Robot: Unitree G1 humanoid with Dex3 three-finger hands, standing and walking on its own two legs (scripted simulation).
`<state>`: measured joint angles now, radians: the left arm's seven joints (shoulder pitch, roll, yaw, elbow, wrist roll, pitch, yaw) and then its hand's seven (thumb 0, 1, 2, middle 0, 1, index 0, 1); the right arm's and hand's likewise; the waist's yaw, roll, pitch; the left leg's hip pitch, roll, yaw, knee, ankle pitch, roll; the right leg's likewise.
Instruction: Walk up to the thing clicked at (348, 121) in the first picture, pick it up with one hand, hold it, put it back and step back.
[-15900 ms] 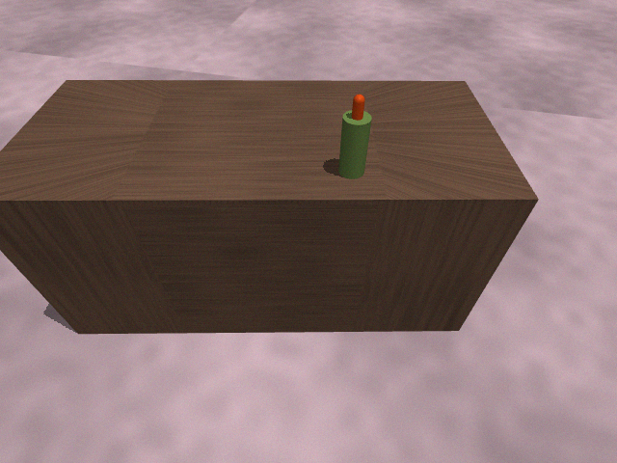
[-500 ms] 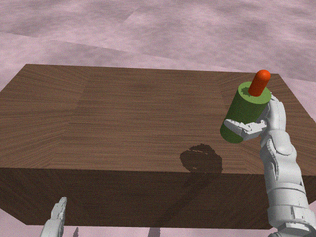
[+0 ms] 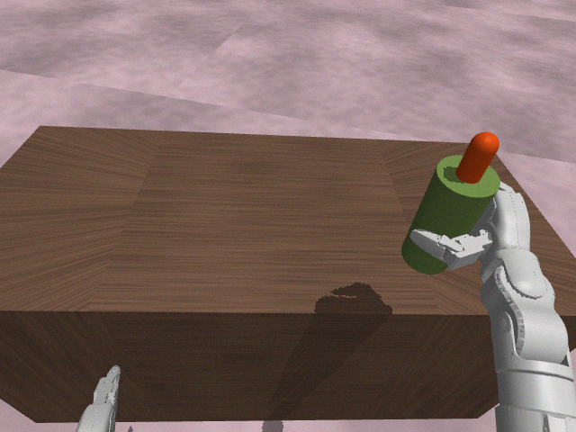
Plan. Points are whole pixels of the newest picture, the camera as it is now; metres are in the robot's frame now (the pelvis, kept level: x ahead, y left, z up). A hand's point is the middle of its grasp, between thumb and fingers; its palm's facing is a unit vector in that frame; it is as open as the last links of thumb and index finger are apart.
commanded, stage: lift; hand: right
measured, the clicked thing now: (451, 206) +0.35 -0.16 +0.20
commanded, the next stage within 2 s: hold in 0.06 s
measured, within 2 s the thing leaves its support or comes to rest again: neither
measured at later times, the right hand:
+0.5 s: hand (462, 213) +0.34 -0.17 +0.20, palm faces +0.10 +1.00 -0.02, open 10.0 cm
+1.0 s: hand (456, 211) +0.34 -0.17 +0.20, palm faces +0.09 +1.00 -0.03, open 10.0 cm
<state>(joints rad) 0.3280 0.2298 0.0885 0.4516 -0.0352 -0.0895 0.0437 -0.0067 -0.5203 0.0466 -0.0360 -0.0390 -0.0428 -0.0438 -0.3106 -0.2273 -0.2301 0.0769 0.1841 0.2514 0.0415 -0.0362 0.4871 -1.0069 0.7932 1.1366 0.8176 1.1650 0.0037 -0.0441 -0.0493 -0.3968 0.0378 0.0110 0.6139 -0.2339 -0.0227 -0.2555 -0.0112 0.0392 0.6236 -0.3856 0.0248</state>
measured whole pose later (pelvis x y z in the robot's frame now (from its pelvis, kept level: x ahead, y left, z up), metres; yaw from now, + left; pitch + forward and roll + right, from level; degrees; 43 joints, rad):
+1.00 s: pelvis +0.01 +0.00 +0.01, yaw +0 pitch -1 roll +0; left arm 0.25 0.23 0.11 0.60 -0.02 -0.17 0.03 -0.01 -0.53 0.05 -0.04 -0.05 -0.05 -0.05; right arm -0.25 -0.22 -0.25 -0.11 0.20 0.42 0.06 -0.03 0.48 -1.01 0.78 1.15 0.81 1.18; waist 0.00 -0.06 -0.04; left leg -0.31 0.04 0.02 0.55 -0.21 -0.02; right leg -0.18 -0.02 0.05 0.55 -0.36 0.03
